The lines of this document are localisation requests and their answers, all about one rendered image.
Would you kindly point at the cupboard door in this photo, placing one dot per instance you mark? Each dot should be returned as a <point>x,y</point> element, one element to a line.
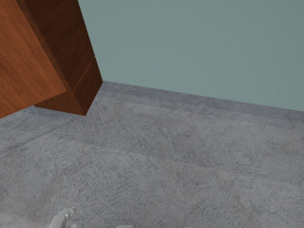
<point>27,76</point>

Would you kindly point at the robot left hand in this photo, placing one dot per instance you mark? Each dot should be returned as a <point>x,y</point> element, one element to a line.
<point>60,221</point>

